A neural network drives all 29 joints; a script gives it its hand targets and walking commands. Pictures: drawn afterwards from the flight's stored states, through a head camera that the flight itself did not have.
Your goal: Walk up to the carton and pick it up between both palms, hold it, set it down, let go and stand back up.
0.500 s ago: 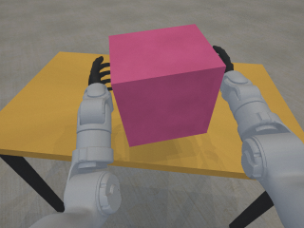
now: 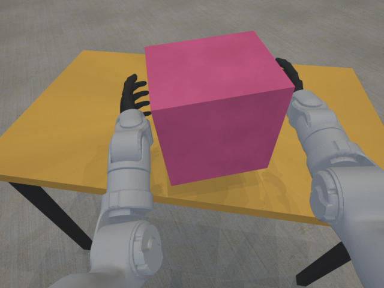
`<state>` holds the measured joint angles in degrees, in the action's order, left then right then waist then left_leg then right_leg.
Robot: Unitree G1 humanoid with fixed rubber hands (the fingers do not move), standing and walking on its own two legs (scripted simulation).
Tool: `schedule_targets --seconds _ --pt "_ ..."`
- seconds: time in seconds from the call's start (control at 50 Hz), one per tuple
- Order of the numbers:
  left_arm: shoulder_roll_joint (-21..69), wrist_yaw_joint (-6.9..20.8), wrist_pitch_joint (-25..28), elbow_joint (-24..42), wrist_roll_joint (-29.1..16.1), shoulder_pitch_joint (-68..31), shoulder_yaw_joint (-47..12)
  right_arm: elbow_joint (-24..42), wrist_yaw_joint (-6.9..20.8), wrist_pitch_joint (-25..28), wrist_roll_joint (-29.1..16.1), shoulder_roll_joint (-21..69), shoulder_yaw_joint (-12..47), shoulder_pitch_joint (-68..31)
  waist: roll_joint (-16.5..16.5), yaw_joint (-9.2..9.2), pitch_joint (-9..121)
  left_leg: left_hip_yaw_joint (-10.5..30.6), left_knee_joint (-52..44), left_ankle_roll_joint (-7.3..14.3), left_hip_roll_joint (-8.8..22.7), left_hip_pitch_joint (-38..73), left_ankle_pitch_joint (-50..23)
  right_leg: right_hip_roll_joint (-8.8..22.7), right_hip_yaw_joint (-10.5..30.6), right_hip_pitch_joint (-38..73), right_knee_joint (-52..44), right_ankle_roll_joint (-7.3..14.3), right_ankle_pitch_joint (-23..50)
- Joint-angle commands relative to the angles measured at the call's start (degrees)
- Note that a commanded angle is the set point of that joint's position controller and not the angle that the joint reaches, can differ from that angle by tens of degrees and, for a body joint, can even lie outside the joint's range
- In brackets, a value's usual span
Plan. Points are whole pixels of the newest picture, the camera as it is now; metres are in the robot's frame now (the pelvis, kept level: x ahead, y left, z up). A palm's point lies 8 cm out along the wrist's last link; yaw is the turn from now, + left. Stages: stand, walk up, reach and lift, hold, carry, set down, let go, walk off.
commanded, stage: set down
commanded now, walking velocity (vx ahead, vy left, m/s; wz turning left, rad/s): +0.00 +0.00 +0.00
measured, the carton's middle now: (210, 111) +0.45 +0.04 +0.13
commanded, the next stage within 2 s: none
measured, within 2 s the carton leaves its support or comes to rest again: rests again in 0.96 s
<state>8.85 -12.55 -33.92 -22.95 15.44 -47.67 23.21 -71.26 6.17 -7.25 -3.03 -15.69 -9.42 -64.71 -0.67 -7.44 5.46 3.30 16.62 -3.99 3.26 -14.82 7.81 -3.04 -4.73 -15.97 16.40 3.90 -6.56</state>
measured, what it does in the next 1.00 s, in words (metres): stands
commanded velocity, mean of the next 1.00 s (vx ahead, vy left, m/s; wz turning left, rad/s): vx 0.00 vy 0.00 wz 0.00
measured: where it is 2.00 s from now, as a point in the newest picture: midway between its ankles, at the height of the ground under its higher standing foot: outside the picture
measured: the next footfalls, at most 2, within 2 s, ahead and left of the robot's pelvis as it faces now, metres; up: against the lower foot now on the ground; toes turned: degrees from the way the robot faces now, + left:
none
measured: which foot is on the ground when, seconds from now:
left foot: down 0.00-1.00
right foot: down 0.00-1.00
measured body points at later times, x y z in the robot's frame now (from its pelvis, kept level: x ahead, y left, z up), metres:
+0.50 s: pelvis +0.00 -0.01 +0.00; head +0.04 -0.01 +0.45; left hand +0.40 +0.19 +0.14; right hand +0.50 -0.12 +0.15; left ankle +0.00 +0.17 -0.75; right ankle +0.02 -0.07 -0.75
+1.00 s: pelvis -0.01 +0.00 +0.00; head +0.05 -0.01 +0.44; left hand +0.39 +0.19 +0.12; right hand +0.49 -0.11 +0.13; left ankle +0.00 +0.17 -0.75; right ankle +0.02 -0.07 -0.75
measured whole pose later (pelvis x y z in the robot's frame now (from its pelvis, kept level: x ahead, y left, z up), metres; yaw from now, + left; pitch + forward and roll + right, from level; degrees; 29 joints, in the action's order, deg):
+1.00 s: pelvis -0.01 +0.00 +0.00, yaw -1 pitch +13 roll +0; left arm 14.1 -13.3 -24.0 -24.6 17.5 -45.1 27.0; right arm -73.0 9.0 -0.5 7.5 -15.4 -18.9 -63.1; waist -1.1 -10.7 7.7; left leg 2.0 16.2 -4.0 3.3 -23.4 6.0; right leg -3.1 -3.6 -25.3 16.6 4.2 -4.7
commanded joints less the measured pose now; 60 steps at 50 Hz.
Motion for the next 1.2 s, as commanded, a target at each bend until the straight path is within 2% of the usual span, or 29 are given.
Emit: schedule_targets --seconds 0.0,0.16,0.26,0.36,0.52,0.66,0.96,1.06,1.18 --pt "18.0 5.3 4.2 6.9 -5.2 -34.8 -16.3 14.1 7.4 4.3 -1.6 18.1 3.6 -40.7 -3.6 -0.93 34.2 -5.1 1.5 1.6 -3.4 6.8 -16.9 1.2 -1.0 17.9 2.3 -5.9 20.2" --pt "18.0 4.1 5.6 7.4 -4.3 -33.5 -14.9 13.0 7.7 5.5 -0.1 16.3 2.6 -40.0 -4.1 -1.98 36.3 -5.6 1.6 1.4 -3.1 5.5 -17.9 1.2 -1.0 17.5 2.9 -5.6 22.2" --pt "18.0 3.7 6.3 7.3 -4.1 -33.4 -14.2 12.3 8.0 5.8 1.5 15.5 1.1 -39.6 -4.8 -2.0 37.3 -5.8 1.5 1.5 -3.1 4.4 -17.0 1.4 -1.0 16.5 2.8 -5.5 21.6" --pt "18.1 3.6 7.2 6.9 -3.4 -33.5 -12.9 11.7 8.4 6.2 3.1 15.9 -0.2 -39.5 -5.3 -2.76 38.3 -6.3 1.1 1.6 -3.2 2.5 -15.9 1.8 -0.7 16.8 3.2 -5.5 21.2" --pt "18.5 3.6 9.3 5.4 -2.1 -32.6 -11.2 11.7 8.3 7.7 5.3 16.8 -1.1 -39.5 -6.9 -3.67 39.2 -6.9 0.9 2.0 -3.4 -0.4 -15.7 2.2 -0.4 18.8 4.3 -6.0 25.1" --pt "19.5 3.5 10.8 5.5 -1.7 -31.3 -11.7 10.5 8.4 8.9 6.5 16.8 -1.9 -37.7 -6.5 -3.41 40.2 -7.1 1.3 1.8 -3.2 0.4 -17.2 1.8 -0.7 17.7 4.2 -5.3 24.9" --pt "21.0 3.1 13.1 4.5 -0.9 -30.2 -12.9 8.6 9.5 10.9 10.1 16.1 -5.8 -35.4 -5.4 -3.37 39.5 -7.7 1.6 1.8 -3.0 2.4 -16.8 1.3 -1.5 12.3 2.3 -3.7 15.9" --pt "21.6 3.3 13.8 4.4 -0.6 -29.0 -12.9 8.1 9.8 11.5 10.8 16.1 -6.3 -34.4 -5.3 -3.35 39.3 -7.7 1.9 1.7 -3.0 3.2 -18.2 1.3 -1.6 12.1 2.3 -3.6 16.9" --pt "21.4 4.1 14.6 2.7 0.6 -27.4 -11.3 7.6 10.2 12.1 12.2 16.7 -7.0 -32.9 -6.6 -3.51 37.1 -8.1 0.8 2.3 -3.3 1.1 -16.4 1.8 -1.1 13.9 2.6 -4.2 17.8"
